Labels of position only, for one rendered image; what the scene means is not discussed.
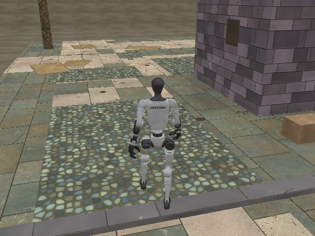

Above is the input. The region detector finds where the robot left upper arm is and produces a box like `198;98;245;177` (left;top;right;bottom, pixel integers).
136;99;148;127

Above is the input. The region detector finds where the robot right shin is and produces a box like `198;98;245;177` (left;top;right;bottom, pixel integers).
164;169;172;202

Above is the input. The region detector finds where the left robot forearm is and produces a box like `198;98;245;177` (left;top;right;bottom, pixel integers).
130;120;140;146

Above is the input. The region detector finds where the robot shin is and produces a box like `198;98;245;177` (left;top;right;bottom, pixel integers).
164;169;172;202
141;154;148;183

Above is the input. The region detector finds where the robot left hand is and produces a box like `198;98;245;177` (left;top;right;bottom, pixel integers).
128;144;140;159

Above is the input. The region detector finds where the robot right hand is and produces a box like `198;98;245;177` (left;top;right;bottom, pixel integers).
169;131;181;140

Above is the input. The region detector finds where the robot right upper arm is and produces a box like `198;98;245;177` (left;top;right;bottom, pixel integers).
168;99;180;125

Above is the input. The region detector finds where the robot left shin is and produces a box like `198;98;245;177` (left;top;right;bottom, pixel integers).
141;154;148;183

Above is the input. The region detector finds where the right robot forearm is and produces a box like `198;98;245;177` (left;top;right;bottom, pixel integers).
174;118;181;133

